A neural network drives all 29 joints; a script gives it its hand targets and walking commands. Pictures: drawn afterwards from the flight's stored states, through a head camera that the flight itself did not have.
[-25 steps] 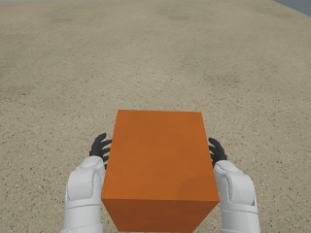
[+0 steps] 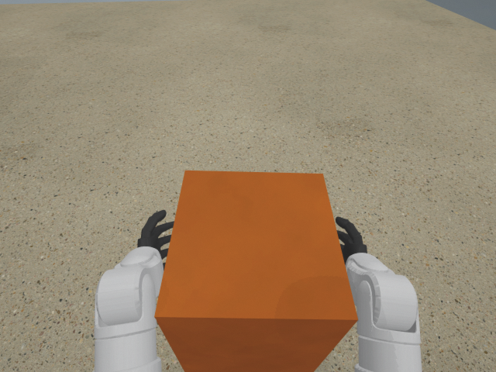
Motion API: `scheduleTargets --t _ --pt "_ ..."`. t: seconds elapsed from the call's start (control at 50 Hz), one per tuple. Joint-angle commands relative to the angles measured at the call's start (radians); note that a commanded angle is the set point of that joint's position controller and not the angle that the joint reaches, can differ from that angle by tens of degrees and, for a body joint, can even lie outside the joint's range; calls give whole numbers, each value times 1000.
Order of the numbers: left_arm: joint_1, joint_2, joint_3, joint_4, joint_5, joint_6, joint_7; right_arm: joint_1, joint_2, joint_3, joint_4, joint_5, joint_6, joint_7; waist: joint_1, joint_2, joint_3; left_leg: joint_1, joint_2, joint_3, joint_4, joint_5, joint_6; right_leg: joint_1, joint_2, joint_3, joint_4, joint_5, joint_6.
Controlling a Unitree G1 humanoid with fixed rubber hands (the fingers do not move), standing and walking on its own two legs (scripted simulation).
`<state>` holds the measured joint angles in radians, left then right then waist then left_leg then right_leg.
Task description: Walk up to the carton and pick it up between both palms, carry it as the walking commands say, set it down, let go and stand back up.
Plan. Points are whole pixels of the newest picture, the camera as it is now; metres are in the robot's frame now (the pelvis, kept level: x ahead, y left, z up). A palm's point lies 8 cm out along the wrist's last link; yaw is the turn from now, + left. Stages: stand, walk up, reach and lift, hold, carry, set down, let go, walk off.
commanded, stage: carry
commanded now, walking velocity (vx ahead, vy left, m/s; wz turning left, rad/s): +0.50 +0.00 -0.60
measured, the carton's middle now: (251, 280) +0.27 +0.00 +0.02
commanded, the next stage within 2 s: none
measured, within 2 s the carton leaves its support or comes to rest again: neither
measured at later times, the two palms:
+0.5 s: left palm (223, 180) +0.46 +0.06 +0.07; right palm (380, 204) +0.40 -0.24 +0.07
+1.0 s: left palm (288, 108) +0.77 -0.10 +0.06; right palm (404, 139) +0.62 -0.37 +0.06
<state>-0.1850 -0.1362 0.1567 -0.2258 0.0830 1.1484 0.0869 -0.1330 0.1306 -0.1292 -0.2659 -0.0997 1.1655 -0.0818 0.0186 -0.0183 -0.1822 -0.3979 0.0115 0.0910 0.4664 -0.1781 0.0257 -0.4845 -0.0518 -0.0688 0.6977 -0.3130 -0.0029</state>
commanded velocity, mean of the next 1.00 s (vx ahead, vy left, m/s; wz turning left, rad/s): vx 0.49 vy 0.00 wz -0.59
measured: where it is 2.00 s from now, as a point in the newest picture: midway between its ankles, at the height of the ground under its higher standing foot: (308, 244)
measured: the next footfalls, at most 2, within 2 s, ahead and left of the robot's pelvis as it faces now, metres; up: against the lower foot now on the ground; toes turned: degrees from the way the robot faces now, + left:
left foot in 0.40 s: +0.16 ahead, +0.10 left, +0.00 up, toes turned +2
right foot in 0.58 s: +0.23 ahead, -0.16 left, +0.00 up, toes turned -17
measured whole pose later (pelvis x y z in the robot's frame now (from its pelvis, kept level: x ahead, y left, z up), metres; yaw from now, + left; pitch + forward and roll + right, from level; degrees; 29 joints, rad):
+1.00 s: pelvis +0.45 -0.11 -0.01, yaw -29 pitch +11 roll +0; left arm -0.18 -0.14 0.16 -0.40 0.05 1.19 0.09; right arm -0.12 0.13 -0.08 -0.44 -0.10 1.20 -0.10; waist 0.02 -0.03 -0.10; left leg -0.22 0.14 0.30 0.49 -0.42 -0.05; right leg -0.62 0.01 -0.03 0.97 -0.50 -0.05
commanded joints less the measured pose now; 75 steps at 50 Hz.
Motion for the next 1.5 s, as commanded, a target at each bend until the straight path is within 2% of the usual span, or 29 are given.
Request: scheduleTargets --t 0.0,0.1,0.14,0.22,0.32,0.36,0.4,0.44,0.52,0.54,0.58,0.6,0.68,0.78,0.8,0.84,0.94,1.02,1.04,1.06,1.08,1.12,1.22,1.26,1.3,1.32,1.4,1.46,1.48 --pt "-517 -840 -745 -190 -384 58 -230 -599 844 701 -226 381 21 199 -44 154 -176 438 385 -259 -263 -321 138 -188 -42 11 4 -55 9" --pt "-462 -880 -724 -190 -402 70 -235 -566 861 713 -266 358 43 186 -27 14 -305 332 242 5 21 -246 37 225 19 -37 -410 68 -28" --pt "-439 -877 -703 -172 -403 64 -239 -599 890 757 -280 382 38 184 -7 -349 -331 -139 86 95 380 -310 -79 611 -299 525 -434 22 -127" --pt "-510 -919 -729 -201 -399 51 -243 -657 913 742 -261 419 30 213 5 -84 -51 -254 51 -7 376 -291 -92 375 -244 499 -534 -185 -179" --pt "-535 -901 -731 -247 -419 59 -246 -600 909 746 -262 419 35 197 -15 -170 -81 136 -1 54 -43 -173 -70 293 -149 320 -424 187 -160" --pt "-480 -903 -726 -245 -403 65 -238 -521 909 728 -245 414 40 199 -63 -34 -268 682 116 -24 -204 -5 -26 67 -60 157 -136 315 -84" --pt "-490 -926 -745 -278 -405 61 -231 -561 874 706 -294 407 23 201 -48 309 -302 1046 441 -259 -95 365 94 -378 80 -51 208 -148 1" --pt "-569 -927 -785 -367 -442 46 -233 -590 920 724 -356 417 3 196 -52 227 -294 993 446 -190 -26 530 144 -421 0 22 190 -206 -15" --pt "-461 -881 -746 -362 -439 45 -235 -555 920 754 -423 412 -4 182 -36 209 -317 722 350 84 160 682 18 -8 88 -82 -338 -36 -40" --pt "-396 -887 -722 -282 -411 51 -230 -519 885 736 -386 400 5 178 1 129 -397 454 260 173 380 700 -43 380 92 -10 -375 131 -79" --pt "-397 -861 -730 -318 -396 32 -224 -458 905 768 -345 386 16 190 -3 -393 -411 -279 15 119 713 -377 -132 947 -267 606 -274 719 -264" --pt "-392 -854 -745 -308 -396 29 -222 -428 894 747 -271 381 20 197 12 -306 -305 -434 -15 -7 695 -513 -116 972 -236 679 -276 874 -306" --pt "-455 -905 -751 -278 -416 35 -249 -618 896 784 -411 430 -16 208 -2 -175 -30 -254 64 -5 381 -470 -113 533 -155 404 -392 441 -212" --pt "-409 -830 -714 -221 -359 58 -237 -494 880 728 -244 407 20 210 -43 -131 -97 283 -15 92 -71 -79 -90 355 -114 276 -218 686 -156" --pt "-405 -819 -725 -258 -368 63 -237 -380 879 708 -178 381 28 216 -78 -15 -169 625 37 47 -174 57 -59 166 -53 158 -20 692 -93" --pt "-424 -849 -739 -274 -384 59 -233 -490 851 702 -256 393 15 217 -52 363 -237 1134 489 -297 -55 921 93 -454 134 -54 501 -238 2" --pt "-447 -888 -777 -313 -430 53 -232 -532 888 714 -386 405 -10 206 -80 211 -141 1071 450 -98 50 1037 49 -624 30 -73 194 -223 -15" --pt "-407 -878 -766 -345 -407 25 -210 -426 859 709 -394 386 -21 200 -10 201 -375 588 262 245 443 1313 -67 345 216 -221 -339 216 -51" --pt "-351 -869 -769 -374 -400 11 -208 -477 828 741 -457 400 -27 196 38 73 -432 226 222 181 603 886 -108 671 85 -14 -266 363 -128" --pt "-399 -886 -781 -389 -419 1 -213 -523 868 781 -498 412 -30 200 -2 -316 -466 -94 84 153 761 -141 -141 897 -197 355 -174 951 -253" --pt "-433 -886 -793 -386 -418 1 -206 -511 894 792 -413 437 -21 219 7 -310 -437 -268 -32 49 866 -493 -122 979 -206 529 -163 1251 -350" --pt "-352 -847 -777 -338 -380 17 -219 -469 850 760 -351 431 -19 228 22 -130 -216 -162 41 -16 744 -410 -79 594 -231 418 -244 1089 -269" --pt "-375 -888 -791 -305 -396 27 -224 -481 879 761 -330 438 -8 229 2 -159 -135 0 35 7 158 -388 -104 530 -214 361 -259 975 -215" --pt "-369 -888 -809 -285 -389 33 -215 -377 866 726 -297 411 -4 242 -53 -45 -181 315 31 64 -244 178 -145 405 -110 123 -54 887 -97" --pt "-394 -882 -822 -296 -390 47 -208 -406 842 689 -235 403 -7 250 -39 465 -216 995 359 -145 53 1645 -3 -278 99 -66 230 -237 28" --pt "-411 -876 -818 -294 -390 44 -207 -421 803 659 -227 391 -12 250 -28 573 -267 1124 387 -169 111 1945 25 -407 125 -58 357 -304 12" --pt "-435 -864 -846 -418 -423 25 -204 -446 838 700 -372 415 -17 232 -73 353 -270 1279 301 -154 204 1752 35 -708 166 -129 271 -270 2" --pt "-316 -858 -786 -309 -386 28 -206 -464 825 719 -401 414 -18 211 -54 190 -321 776 178 68 353 1579 -26 -18 222 -249 -231 142 10" --pt "-320 -864 -765 -296 -391 28 -209 -485 820 751 -429 419 -20 210 -15 45 -403 473 173 86 463 1146 -76 416 135 -161 -324 513 -30"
